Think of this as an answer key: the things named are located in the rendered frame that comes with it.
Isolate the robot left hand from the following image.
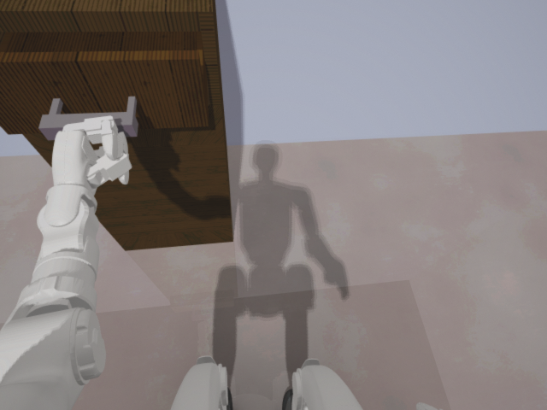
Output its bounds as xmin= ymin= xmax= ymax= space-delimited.
xmin=52 ymin=115 xmax=132 ymax=196

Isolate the robot thigh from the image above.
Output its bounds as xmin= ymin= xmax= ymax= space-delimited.
xmin=171 ymin=362 xmax=228 ymax=410
xmin=292 ymin=365 xmax=363 ymax=410

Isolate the drawer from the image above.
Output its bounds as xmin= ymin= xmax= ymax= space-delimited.
xmin=0 ymin=32 xmax=209 ymax=135

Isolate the robot left thigh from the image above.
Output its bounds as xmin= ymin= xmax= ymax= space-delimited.
xmin=171 ymin=362 xmax=228 ymax=410

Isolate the robot left upper arm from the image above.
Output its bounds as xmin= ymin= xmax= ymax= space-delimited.
xmin=0 ymin=307 xmax=106 ymax=410

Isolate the handle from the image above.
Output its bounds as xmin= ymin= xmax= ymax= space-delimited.
xmin=38 ymin=97 xmax=138 ymax=140

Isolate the robot right thigh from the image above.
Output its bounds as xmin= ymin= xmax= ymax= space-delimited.
xmin=292 ymin=365 xmax=363 ymax=410

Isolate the left robot forearm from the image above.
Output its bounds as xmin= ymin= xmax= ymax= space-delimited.
xmin=0 ymin=184 xmax=99 ymax=334

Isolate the cabinet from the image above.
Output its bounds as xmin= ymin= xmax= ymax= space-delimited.
xmin=0 ymin=0 xmax=233 ymax=251

